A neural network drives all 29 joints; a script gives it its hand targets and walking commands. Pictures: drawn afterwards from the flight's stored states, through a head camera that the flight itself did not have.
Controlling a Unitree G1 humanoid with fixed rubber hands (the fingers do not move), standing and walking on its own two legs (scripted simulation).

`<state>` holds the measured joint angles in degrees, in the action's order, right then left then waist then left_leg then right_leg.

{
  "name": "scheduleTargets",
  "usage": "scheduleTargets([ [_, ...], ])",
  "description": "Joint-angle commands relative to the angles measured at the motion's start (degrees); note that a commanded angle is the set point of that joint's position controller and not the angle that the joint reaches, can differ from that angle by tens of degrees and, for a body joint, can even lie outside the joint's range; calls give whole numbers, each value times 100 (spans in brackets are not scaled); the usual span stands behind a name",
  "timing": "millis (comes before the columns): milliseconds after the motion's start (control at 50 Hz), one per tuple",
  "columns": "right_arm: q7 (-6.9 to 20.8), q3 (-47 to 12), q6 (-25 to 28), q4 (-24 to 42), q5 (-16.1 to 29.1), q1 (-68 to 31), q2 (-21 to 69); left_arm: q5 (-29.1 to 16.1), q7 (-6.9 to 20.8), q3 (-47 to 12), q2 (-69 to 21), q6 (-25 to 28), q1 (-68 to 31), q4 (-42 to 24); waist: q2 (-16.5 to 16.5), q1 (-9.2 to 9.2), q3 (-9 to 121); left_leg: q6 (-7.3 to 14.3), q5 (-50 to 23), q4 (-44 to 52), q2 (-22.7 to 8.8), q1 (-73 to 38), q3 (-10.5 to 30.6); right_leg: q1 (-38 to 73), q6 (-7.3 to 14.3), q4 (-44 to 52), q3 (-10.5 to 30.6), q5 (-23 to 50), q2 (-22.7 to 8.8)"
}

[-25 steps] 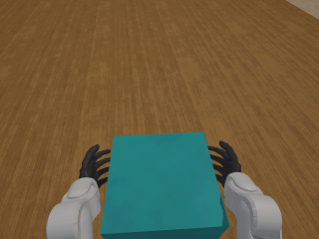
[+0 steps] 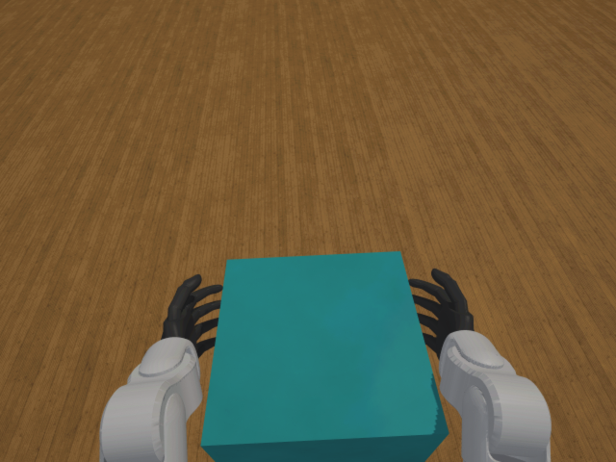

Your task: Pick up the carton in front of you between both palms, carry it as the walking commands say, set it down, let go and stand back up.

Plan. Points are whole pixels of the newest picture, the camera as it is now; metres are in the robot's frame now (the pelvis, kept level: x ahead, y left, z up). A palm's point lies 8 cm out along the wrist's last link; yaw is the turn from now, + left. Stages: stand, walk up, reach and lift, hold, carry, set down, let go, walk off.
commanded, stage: carry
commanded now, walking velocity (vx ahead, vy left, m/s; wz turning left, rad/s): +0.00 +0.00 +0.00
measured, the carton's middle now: (319, 378) +0.22 +0.00 -0.01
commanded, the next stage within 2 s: none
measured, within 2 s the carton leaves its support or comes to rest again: neither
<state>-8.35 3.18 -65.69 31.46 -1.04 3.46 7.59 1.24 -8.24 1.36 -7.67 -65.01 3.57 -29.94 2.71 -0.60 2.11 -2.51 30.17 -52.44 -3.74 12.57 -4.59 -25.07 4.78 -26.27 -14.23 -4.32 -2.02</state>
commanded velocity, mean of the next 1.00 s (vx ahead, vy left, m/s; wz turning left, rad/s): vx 0.00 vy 0.00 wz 0.00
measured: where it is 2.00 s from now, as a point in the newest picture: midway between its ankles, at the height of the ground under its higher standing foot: outside the picture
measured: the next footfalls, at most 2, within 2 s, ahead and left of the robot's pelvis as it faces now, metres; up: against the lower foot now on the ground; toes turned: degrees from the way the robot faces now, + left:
left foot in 0.20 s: +0.12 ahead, +0.14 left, +0.00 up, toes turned -7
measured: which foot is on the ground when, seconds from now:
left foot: up 0.00-0.18, down 0.20-1.00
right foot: down 0.00-1.00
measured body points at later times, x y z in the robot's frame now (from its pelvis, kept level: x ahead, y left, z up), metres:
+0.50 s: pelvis +0.13 +0.02 +0.01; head +0.11 +0.02 +0.46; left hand +0.37 +0.16 +0.09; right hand +0.37 -0.14 +0.09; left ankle +0.09 +0.13 -0.73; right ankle +0.10 -0.08 -0.73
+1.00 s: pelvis +0.12 +0.02 +0.01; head +0.09 +0.02 +0.46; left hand +0.36 +0.17 +0.08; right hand +0.36 -0.14 +0.08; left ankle +0.09 +0.13 -0.73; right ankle +0.10 -0.08 -0.73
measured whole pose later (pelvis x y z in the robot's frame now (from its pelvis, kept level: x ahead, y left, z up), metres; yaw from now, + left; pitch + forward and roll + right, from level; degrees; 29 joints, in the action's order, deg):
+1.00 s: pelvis +0.12 +0.02 +0.01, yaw -1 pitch +2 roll +0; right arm -6.9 2.0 -65.1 25.4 -3.9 3.6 7.6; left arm 4.6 -6.5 1.7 -7.6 -65.6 4.0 -25.6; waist 0.2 0.0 7.5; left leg -0.1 18.0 -27.5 -3.5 11.3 -9.4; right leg -13.6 0.8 -27.9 -11.4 -16.3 -3.5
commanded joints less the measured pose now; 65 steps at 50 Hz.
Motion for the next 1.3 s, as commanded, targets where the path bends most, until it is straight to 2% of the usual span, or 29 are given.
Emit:
scheduleTargets([
  [0, 285, -3579, 158, 714, 1103, -1589, 4335, -1176, 304, -3190, -4332, 181, -1499, -848, -939, 28, 2034, 146, 19, 524, -266, 828, 449, 2684, 320, 969, 1643, 3015, -1704],
  [20, 323, -3602, 218, 662, 1080, -1604, 4493, -1191, 371, -3234, -4483, 241, -1584, -849, -963, 37, 1949, 151, -62, 1083, -96, 531, 225, 2430, 215, 1101, 1435, 2466, -1525],
  [40, 343, -3607, 274, 602, 1024, -1524, 4564, -1180, 426, -3259, -4519, 282, -1558, -825, -995, 45, 1952, 140, -113, 1400, 2, 393, 97, 2388, 221, 1166, 1332, 2026, -1465],
  [80, 359, -3625, 358, 581, 935, -1362, 4590, -1169, 501, -3319, -4475, 345, -1400, -789, -1020, 26, 2063, 150, -531, 1902, 35, 241, -51, 2382, 254, 1130, 1252, 1514, -1444],
  [120, 351, -3610, 380, 582, 878, -1247, 4514, -1160, 520, -3350, -4348, 362, -1358, -827, -985, 51, 2029, 147, -1290, 2429, -26, -7, -233, 2150, 181, 1000, 1020, 1027, -1323],
  [160, 329, -3562, 335, 645, 871, -1269, 4322, -1143, 489, -3342, -4172, 332, -1407, -853, -835, 66, 1757, 111, -2298, 3037, -178, -444, -292, 1563, -26, 928, 845, -112, -1102],
  [180, 308, -3527, 287, 687, 889, -1312, 4171, -1115, 450, -3315, -4070, 297, -1437, -839, -744, 61, 1584, 94, -2454, 3097, -398, -592, -169, 1200, -133, 889, 842, -667, -1043],
  [200, 269, -3479, 236, 688, 905, -1384, 4007, -1068, 401, -3251, -3919, 234, -1491, -822, -512, 44, 1251, 105, -2391, 3206, -675, -278, 131, 1092, -246, 811, 747, -900, -916],
  [220, 232, -3434, 191, 644, 906, -1528, 3872, -1063, 352, -3220, -3789, 160, -1585, -889, -157, 18, 974, 136, -2533, 3059, -733, 38, 197, 1182, -347, 784, 773, -364, -774],
  [240, 204, -3356, 128, 562, 911, -1507, 3733, -1055, 293, -3176, -3662, 84, -1623, -848, -60, 29, 889, 152, -2759, 3038, -736, 102, 173, 1304, -363, 610, 807, 156, -809],
  [300, 108, -3141, -28, 330, 908, -1287, 3327, -940, 112, -2981, -3244, -95, -1439, -674, -50, 34, 1240, 200, -4032, 2768, -715, -40, 117, 1685, -380, 15, 825, 1585, -824],
  [340, 56, -3034, -89, 218, 889, -1268, 3208, -881, 30, -2884, -3134, -163, -1405, -564, -32, 37, 1404, 190, -4596, 2624, -700, -189, 73, 1716, -401, -169, 793, 1876, -794],
  [380, 40, -2998, -111, 167, 888, -1348, 3252, -870, -1, -2842, -3186, -189, -1482, -501, -55, 39, 1410, 183, -4791, 2570, -688, -227, 39, 1696, -423, -230, 776, 1915, -777],
  [500, 121, -3176, -2, 433, 1038, -1736, 3747, -1046, 83, -3035, -3715, -72, -1865, -727, -181, 49, 1531, 208, -4703, 2457, -646, -333, -15, 1720, -417, -321, 783, 1900, -765],
  [620, 130, -3216, 53, 511, 1005, -1587, 3746, -1052, 115, -3096, -3723, -16, -1712, -782, -219, 50, 1591, 237, -4526, 2428, -630, -405, -21, 1721, -406, -330, 802, 1757, -766],
  [820, 210, -3221, -10, 331, 904, -1521, 3585, -930, 202, -3063, -3533, -79, -1617, -579, -235, 57, 1196, 270, -3619, 2710, -614, -240, 19, 1588, -393, -22, 858, 1016, -774],
  [920, 432, -3197, 69, -39, 821, -1773, 3362, -811, 414, -3020, -3324, -3, -1836, -211, -240, 57, 988, 295, -3029, 2881, -597, -111, 55, 1509, -378, 167, 895, 518, -760],
  [1020, 607, -2990, 350, -536, 684, -2043, 3068, -693, 590, -2816, -3076, 290, -2159, 253, -241, 52, 992, 315, -2668, 2962, -577, -58, 61, 1482, -349, 247, 923, 271, -752],
  [1280, 1111, -2552, 1497, -2029, 231, -2685, 3344, -287, 1106, -2390, -3308, 1438, -2816, 1795, -276, 50, 1218, 312, -2372, 2973, -576, -44, 49, 1454, -330, 303, 955, 144, -785],
])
